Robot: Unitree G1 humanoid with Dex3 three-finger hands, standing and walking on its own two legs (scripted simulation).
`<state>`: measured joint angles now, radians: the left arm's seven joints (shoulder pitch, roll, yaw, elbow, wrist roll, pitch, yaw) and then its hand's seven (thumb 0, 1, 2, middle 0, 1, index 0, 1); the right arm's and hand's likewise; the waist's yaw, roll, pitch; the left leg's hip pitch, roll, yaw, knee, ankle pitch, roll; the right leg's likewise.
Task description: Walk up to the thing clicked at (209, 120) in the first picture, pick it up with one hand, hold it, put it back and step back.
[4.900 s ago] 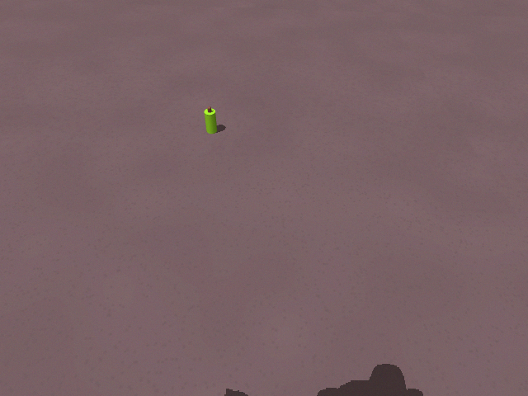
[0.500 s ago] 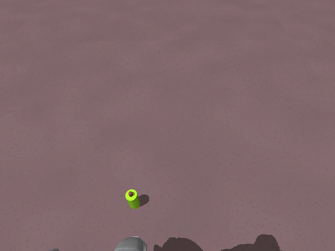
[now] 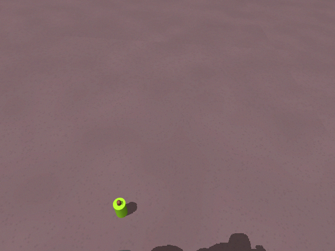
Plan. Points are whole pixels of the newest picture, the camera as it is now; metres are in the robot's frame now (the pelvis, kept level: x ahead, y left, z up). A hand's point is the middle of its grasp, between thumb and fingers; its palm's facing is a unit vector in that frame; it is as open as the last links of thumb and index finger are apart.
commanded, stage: walk up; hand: left
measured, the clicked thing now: (120, 207) +0.44 +0.21 -0.67
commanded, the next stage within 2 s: stand in 1.44 s
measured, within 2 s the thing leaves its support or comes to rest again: neither
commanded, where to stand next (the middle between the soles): +0.10 +0.00 m, yaw +2 degrees
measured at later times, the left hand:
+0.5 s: hand out of the picture +0.13 +0.25 -0.14, palm faces -0.01 -0.94 -0.34, open 7.4 cm
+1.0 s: hand out of the picture +0.11 +0.26 -0.14, palm faces +0.01 -0.93 -0.36, open 7.4 cm
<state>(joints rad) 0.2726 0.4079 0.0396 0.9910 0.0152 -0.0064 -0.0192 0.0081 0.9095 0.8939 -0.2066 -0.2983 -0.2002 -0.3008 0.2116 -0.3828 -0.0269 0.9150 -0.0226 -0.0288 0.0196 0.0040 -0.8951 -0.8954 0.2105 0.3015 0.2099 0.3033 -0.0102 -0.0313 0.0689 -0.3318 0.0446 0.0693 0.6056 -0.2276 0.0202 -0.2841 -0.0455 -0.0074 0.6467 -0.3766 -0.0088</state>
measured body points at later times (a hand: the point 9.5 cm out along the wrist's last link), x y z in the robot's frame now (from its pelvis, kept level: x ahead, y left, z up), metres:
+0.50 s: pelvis +0.04 -0.01 +0.01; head +0.04 +0.00 +0.46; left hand +0.13 +0.30 -0.12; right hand +0.12 -0.31 -0.11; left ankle +0.06 +0.12 -0.73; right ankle +0.03 -0.14 -0.73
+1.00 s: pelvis +0.05 -0.01 +0.02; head +0.05 +0.00 +0.47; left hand +0.11 +0.31 -0.11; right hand +0.14 -0.31 -0.11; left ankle +0.06 +0.12 -0.73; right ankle +0.03 -0.14 -0.73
